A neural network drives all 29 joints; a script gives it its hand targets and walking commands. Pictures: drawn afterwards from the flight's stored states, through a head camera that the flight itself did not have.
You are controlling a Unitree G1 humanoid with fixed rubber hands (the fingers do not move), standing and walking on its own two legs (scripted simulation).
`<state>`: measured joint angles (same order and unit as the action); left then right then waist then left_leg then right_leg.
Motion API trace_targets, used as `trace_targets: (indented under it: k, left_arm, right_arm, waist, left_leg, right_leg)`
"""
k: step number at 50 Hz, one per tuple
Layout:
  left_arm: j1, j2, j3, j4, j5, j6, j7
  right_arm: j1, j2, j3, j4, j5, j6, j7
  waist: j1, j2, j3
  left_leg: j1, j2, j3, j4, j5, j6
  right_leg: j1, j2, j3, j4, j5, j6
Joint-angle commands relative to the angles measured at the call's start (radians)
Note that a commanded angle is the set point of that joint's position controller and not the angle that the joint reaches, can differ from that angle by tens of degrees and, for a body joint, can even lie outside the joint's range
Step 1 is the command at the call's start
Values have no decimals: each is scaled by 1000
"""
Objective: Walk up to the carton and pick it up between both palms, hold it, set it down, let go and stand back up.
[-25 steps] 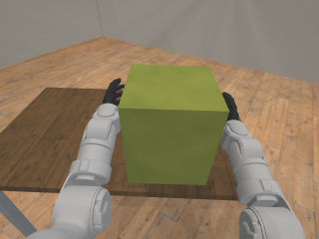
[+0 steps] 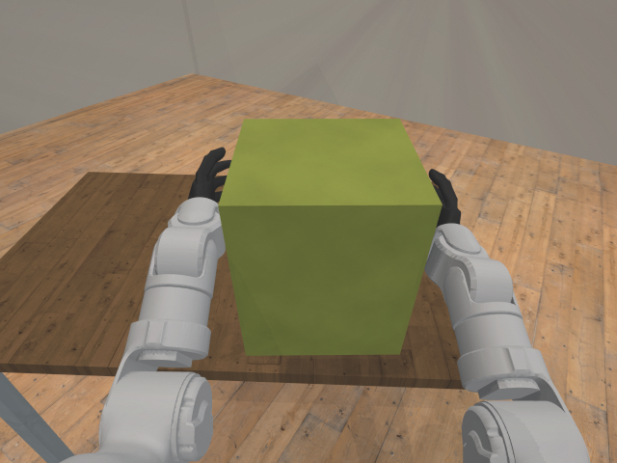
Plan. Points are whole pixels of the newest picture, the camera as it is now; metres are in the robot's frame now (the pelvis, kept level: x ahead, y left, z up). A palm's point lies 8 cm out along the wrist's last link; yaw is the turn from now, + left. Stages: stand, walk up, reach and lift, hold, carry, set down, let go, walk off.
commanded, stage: hold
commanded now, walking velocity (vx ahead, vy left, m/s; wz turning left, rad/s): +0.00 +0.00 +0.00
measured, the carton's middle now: (322, 237) +0.38 +0.01 +0.16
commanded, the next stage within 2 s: none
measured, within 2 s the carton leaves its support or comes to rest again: neither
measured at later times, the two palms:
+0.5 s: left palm (200, 204) +0.37 +0.17 +0.22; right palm (441, 226) +0.37 -0.14 +0.20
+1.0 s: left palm (199, 203) +0.37 +0.17 +0.22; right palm (441, 226) +0.37 -0.14 +0.20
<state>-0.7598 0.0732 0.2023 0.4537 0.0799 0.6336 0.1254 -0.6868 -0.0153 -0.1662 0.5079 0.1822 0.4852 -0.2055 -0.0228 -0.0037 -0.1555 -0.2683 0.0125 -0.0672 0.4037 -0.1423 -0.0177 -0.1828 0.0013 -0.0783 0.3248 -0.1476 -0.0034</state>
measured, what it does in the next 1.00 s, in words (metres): stands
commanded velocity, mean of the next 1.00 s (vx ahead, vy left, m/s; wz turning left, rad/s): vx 0.00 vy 0.00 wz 0.00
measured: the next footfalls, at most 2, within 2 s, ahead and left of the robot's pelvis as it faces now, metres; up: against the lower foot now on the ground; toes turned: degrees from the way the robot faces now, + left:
none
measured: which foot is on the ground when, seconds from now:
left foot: down 0.00-1.00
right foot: down 0.00-1.00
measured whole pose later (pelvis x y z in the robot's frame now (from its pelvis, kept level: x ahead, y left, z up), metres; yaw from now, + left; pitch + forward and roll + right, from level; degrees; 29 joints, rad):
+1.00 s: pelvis +0.00 +0.00 +0.00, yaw +0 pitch +0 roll -1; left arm -0.75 0.07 0.20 0.37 0.11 0.71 0.10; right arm -0.69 -0.02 -0.16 0.46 0.20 0.54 -0.22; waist -0.02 0.00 -0.16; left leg -0.26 0.01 -0.07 0.40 -0.14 -0.02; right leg -0.17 0.00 -0.08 0.32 -0.15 0.00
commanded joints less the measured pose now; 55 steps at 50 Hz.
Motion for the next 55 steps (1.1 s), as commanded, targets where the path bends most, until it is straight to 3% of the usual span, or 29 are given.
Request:
trace_targets:
  k: [1,19,55]
  left_arm:
    - [-608,-732,-398,-291,-64,-33,-215]
    - [-605,-712,-392,-337,-51,22,-225]
    - [-614,-711,-374,-342,-41,26,-232]
  right_arm:
    - [-907,534,484,-315,127,-43,92]
    - [-913,529,500,-349,150,-1,84]
    - [-920,531,490,-348,152,1,89]
  waist:
    - [-79,55,-370]
    - [-65,57,-341]
    - [-59,57,-333]
  left_leg:
    - [200,-59,23,-72,119,-9]
    - [202,-59,25,-76,103,-5]
    - [212,-58,28,-79,99,-2]
  right_leg:
    - [262,40,93,-34,184,31]
    - [255,41,93,-40,140,30]
    - [255,40,91,-42,119,26]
